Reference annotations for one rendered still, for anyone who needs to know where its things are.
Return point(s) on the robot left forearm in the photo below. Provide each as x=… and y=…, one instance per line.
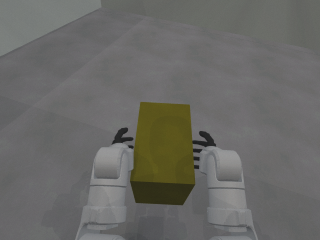
x=105, y=207

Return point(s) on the robot right forearm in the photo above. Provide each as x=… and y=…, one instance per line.
x=227, y=200

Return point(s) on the robot right hand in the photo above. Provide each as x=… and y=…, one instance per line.
x=210, y=142

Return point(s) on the carton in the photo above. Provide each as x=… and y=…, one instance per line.
x=163, y=160

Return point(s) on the robot left hand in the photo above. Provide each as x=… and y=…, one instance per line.
x=119, y=139

